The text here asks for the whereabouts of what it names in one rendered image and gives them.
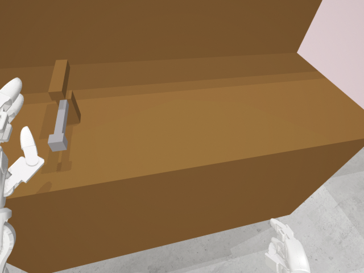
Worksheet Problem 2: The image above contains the counter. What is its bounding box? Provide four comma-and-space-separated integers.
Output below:
0, 0, 364, 273

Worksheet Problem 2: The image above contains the left robot forearm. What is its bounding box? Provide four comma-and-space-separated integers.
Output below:
0, 208, 16, 273

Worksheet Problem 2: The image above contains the tap lever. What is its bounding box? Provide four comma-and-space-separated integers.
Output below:
48, 100, 69, 152

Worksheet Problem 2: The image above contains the left robot hand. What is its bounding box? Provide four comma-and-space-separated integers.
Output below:
0, 77, 44, 209

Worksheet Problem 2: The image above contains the right robot hand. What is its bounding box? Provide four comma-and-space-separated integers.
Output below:
265, 218, 311, 273

